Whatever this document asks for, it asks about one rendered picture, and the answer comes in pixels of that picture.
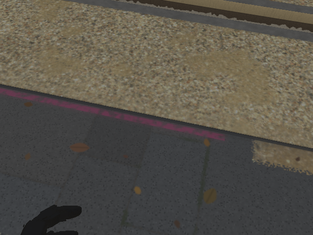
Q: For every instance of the robot left hand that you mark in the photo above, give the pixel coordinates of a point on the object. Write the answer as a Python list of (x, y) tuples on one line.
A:
[(50, 217)]

